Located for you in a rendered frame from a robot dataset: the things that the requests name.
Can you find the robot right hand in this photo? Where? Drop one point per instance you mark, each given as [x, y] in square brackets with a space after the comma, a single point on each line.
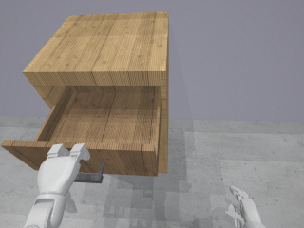
[247, 211]

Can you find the drawer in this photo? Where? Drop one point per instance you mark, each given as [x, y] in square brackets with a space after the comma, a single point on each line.
[120, 126]

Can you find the handle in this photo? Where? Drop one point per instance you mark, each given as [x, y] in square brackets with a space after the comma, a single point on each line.
[91, 177]

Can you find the left robot forearm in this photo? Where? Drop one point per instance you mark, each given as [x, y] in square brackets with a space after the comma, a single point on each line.
[47, 211]

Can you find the cabinet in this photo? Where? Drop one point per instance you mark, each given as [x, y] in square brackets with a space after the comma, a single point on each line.
[116, 49]

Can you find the robot left hand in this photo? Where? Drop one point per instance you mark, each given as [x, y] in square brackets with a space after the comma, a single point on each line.
[58, 172]

